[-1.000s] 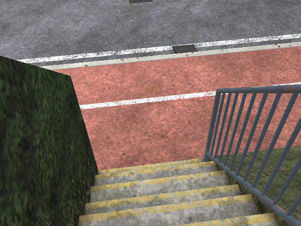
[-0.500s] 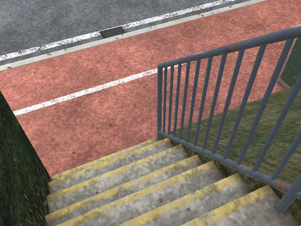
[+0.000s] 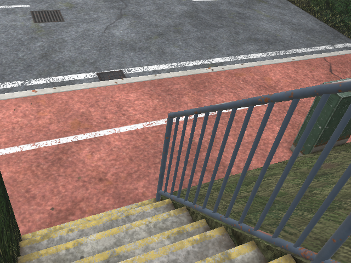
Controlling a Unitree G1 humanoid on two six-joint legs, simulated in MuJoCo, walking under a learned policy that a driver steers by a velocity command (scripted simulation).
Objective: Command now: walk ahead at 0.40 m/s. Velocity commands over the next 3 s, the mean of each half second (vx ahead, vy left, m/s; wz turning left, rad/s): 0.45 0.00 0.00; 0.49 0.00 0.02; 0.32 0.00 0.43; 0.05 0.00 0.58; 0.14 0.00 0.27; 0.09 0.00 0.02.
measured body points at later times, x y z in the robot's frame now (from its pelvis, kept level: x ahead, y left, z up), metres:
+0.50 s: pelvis +0.09 +0.00 -0.05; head +0.07 +0.03 +0.40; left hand +0.33 +0.15 -0.14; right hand -0.04 -0.20 -0.19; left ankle +0.05 +0.12 -0.78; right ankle +0.21 -0.14 -0.61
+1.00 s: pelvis +0.34 -0.09 -0.21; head +0.34 -0.11 +0.24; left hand +0.27 +0.15 -0.35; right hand +0.44 -0.32 -0.35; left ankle +0.38 -0.05 -0.94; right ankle +0.20 -0.16 -0.74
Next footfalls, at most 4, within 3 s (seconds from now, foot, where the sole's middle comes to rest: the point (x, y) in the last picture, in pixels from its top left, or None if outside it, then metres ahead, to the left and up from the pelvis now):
0.08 left None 0.09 0.12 -0.81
0.64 right None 0.22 -0.16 -0.82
1.02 left None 0.40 -0.05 -1.02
1.44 right None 0.73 -0.23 -1.24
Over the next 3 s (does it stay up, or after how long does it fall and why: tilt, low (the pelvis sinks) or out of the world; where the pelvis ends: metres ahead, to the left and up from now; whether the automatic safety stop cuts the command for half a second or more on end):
stays up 0.78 0.05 -0.67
